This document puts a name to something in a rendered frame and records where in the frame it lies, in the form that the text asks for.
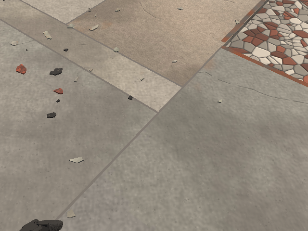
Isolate left robot hand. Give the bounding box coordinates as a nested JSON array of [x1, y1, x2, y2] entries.
[[19, 219, 64, 231]]

